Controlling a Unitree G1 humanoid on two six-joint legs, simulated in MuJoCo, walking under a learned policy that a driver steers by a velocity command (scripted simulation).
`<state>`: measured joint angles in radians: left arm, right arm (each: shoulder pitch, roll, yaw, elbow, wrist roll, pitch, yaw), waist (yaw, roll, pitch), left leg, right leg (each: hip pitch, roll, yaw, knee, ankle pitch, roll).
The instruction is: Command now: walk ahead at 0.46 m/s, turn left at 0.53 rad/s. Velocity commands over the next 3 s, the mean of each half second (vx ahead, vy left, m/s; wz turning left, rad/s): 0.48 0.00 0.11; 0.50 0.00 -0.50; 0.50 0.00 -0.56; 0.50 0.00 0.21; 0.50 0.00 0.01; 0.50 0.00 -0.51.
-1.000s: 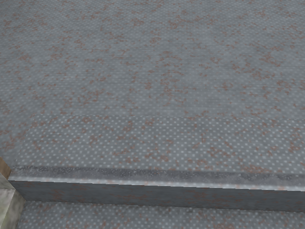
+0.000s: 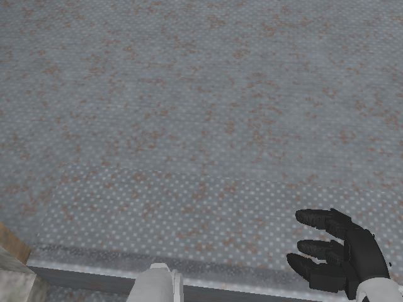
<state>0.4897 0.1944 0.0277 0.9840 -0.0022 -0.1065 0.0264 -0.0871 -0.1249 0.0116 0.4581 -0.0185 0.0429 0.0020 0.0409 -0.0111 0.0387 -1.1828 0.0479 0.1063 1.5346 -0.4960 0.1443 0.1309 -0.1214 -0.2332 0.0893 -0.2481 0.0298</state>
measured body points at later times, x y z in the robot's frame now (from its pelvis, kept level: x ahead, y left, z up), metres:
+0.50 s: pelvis +0.32 +0.06 +0.18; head +0.37 +0.09 +0.63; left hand +0.60 +0.16 +0.12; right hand +0.23 -0.16 +0.06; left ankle +0.17 +0.10 -0.56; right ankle +0.49 +0.01 -0.35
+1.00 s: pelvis +0.66 +0.07 +0.32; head +0.69 +0.05 +0.77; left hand +0.73 +0.35 +0.20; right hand +0.87 -0.17 +0.25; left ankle +0.82 +0.15 -0.40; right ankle +0.49 +0.03 -0.40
